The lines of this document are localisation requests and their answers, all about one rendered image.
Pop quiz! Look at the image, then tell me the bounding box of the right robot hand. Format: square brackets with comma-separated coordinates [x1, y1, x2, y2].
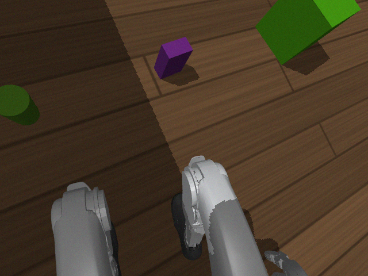
[264, 251, 308, 276]

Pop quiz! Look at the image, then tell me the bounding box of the left robot foot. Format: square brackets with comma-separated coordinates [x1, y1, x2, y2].
[110, 221, 122, 276]

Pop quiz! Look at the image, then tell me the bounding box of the right robot foot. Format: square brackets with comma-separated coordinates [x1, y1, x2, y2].
[171, 193, 202, 260]

